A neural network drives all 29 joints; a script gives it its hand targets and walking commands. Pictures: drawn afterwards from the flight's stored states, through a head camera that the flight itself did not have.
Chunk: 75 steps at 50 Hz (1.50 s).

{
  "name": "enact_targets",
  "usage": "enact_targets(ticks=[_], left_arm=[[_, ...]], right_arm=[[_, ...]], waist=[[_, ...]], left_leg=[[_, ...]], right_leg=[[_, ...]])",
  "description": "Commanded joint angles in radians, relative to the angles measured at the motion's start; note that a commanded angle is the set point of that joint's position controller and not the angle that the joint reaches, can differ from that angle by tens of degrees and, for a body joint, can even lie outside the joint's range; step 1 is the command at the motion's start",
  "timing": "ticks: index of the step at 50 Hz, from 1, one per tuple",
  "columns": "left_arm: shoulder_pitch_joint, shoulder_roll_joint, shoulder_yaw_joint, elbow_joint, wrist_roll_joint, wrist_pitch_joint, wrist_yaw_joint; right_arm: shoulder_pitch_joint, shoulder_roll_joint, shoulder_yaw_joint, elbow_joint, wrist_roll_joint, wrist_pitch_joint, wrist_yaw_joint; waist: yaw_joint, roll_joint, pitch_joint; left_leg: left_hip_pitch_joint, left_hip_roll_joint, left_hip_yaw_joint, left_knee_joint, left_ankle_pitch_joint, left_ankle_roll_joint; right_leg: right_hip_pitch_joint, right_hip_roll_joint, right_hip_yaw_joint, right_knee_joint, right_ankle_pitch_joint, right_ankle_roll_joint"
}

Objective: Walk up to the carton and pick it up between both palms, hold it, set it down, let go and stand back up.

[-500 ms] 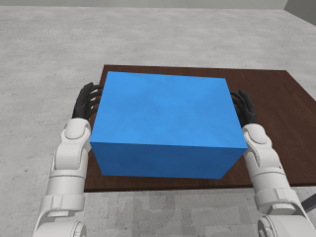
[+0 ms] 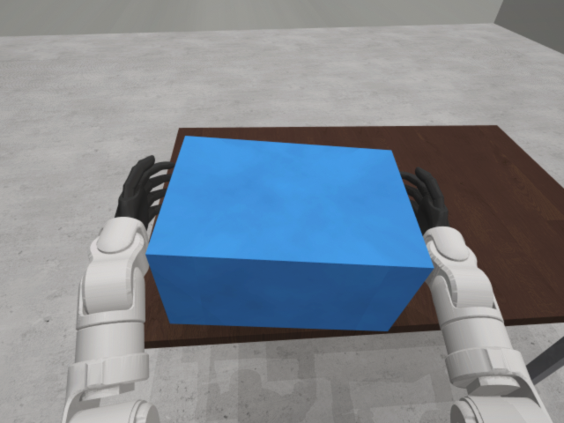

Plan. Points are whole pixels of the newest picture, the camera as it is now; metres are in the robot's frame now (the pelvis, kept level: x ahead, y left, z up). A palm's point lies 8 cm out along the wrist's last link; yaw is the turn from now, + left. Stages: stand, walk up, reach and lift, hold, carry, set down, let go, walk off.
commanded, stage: reach and lift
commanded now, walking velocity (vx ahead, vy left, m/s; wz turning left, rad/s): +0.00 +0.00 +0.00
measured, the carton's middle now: (285, 232) +0.35 +0.00 +0.11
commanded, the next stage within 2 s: hold in 0.04 s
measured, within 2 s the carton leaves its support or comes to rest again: neither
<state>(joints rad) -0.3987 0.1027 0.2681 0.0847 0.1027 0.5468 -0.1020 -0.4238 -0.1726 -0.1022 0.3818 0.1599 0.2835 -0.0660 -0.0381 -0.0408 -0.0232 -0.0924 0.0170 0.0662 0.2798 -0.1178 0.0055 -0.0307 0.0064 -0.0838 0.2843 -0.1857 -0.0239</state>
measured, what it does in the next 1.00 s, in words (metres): stands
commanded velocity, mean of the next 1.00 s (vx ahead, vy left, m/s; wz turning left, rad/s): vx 0.00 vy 0.00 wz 0.00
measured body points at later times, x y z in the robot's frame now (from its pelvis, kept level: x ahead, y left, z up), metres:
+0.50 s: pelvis -0.01 +0.00 +0.00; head -0.04 +0.03 +0.45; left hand +0.36 +0.21 +0.17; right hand +0.37 -0.20 +0.16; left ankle +0.03 +0.12 -0.75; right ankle -0.01 -0.09 -0.75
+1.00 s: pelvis -0.01 +0.01 +0.00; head -0.06 +0.04 +0.45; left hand +0.34 +0.22 +0.18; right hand +0.36 -0.19 +0.18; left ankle +0.03 +0.12 -0.75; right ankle -0.01 -0.09 -0.75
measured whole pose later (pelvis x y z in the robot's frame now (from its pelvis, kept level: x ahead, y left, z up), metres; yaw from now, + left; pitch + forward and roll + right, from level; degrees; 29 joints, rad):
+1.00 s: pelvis -0.01 +0.01 +0.00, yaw +0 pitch -4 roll +0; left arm -0.47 0.12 0.29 0.01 0.13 0.72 -0.09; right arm -0.55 -0.20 -0.09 0.43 0.22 0.39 -0.05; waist -0.03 -0.07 -0.05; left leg -0.11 0.02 0.07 0.29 -0.11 0.01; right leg -0.04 0.00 -0.08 0.28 -0.17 -0.02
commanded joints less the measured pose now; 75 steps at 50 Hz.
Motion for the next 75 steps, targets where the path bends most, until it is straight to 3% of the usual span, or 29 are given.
enact_targets(ticks=[1,8,11,16,25,33,42,51,57,63,70,75], left_arm=[[-0.6,-0.354,-0.406,-0.121,-0.096,-0.048,-0.08],[-0.629,-0.346,-0.338,0.001,-0.044,-0.014,-0.089],[-0.651,-0.358,-0.331,0.006,-0.039,-0.008,-0.094],[-0.717,-0.394,-0.408,-0.085,-0.089,-0.031,-0.066],[-0.615,-0.369,-0.381,-0.073,-0.06,0.01,-0.076],[-0.581,-0.368,-0.419,-0.232,-0.088,0.05,-0.066],[-0.575,-0.339,-0.378,-0.224,-0.067,0.131,-0.088],[-0.69,-0.353,-0.4,-0.199,-0.101,0.128,-0.078],[-0.682,-0.352,-0.364,-0.133,-0.086,0.138,-0.09],[-0.694,-0.342,-0.313,-0.09,-0.058,0.137,-0.108],[-0.714,-0.356,-0.369,-0.161,-0.089,0.109,-0.096],[-0.641,-0.33,-0.358,-0.184,-0.076,0.131,-0.103]], right_arm=[[-0.761,0.438,0.353,-0.307,0.052,-0.084,0.142],[-0.781,0.419,0.274,-0.13,0.01,-0.063,0.165],[-0.806,0.424,0.254,-0.103,0.002,-0.071,0.172],[-0.87,0.443,0.283,-0.173,0.04,-0.105,0.172],[-0.809,0.41,0.319,-0.18,0.067,-0.069,0.147],[-0.783,0.389,0.383,-0.302,0.155,-0.031,0.135],[-0.78,0.35,0.328,-0.266,0.148,0.042,0.148],[-0.874,0.374,0.288,-0.232,0.124,0.045,0.175],[-0.888,0.374,0.27,-0.188,0.102,0.055,0.176],[-0.918,0.391,0.272,-0.162,0.097,0.055,0.174],[-0.928,0.422,0.327,-0.243,0.14,0.033,0.157],[-0.861,0.388,0.335,-0.257,0.156,0.054,0.139]], waist=[[0.016,0.012,-0.37],[0.018,0.026,-0.304],[0.012,0.031,-0.322],[-0.002,0.061,-0.469],[-0.005,0.032,-0.408],[-0.004,0.058,-0.421],[-0.006,0.057,-0.283],[-0.005,0.082,-0.378],[-0.006,0.048,-0.38],[0.008,0.025,-0.366],[-0.002,0.047,-0.456],[-0.01,0.051,-0.411]], left_leg=[[0.175,-0.036,-0.022,-0.007,0.131,0.012],[0.15,-0.028,-0.012,-0.044,0.002,0.024],[0.155,-0.027,-0.008,-0.041,0.009,0.023],[0.223,-0.03,-0.025,0.018,0.161,-0.001],[0.22,-0.034,-0.03,0.027,0.207,-0.004],[0.268,-0.031,-0.043,0.063,0.36,-0.032],[0.216,-0.022,-0.031,0.006,0.196,-0.025],[0.214,-0.015,-0.038,-0.003,0.117,-0.017],[0.184,-0.013,-0.036,-0.017,0.067,-0.001],[0.145,-0.022,-0.023,-0.021,0.06,0.011],[0.206,-0.033,-0.031,0.027,0.206,-0.008],[0.208,-0.037,-0.03,0.03,0.233,-0.016]], right_leg=[[-0.058,0.008,0.027,-0.035,0.256,0.068],[-0.121,-0.004,0.025,-0.062,0.081,0.058],[-0.117,-0.004,0.021,-0.06,0.073,0.059],[-0.102,0.012,0.014,-0.035,0.194,0.055],[-0.057,0.016,0.019,-0.03,0.28,0.066],[-0.031,0.034,0.018,-0.02,0.38,0.056],[-0.091,0.022,0.02,-0.059,0.197,0.039],[-0.13,0.017,0.026,-0.059,0.113,0.025],[-0.115,0.014,0.029,-0.065,0.071,0.028],[-0.074,0.01,0.034,-0.062,0.081,0.042],[-0.041,0.018,0.035,-0.035,0.25,0.049],[-0.027,0.019,0.038,-0.036,0.293,0.051]])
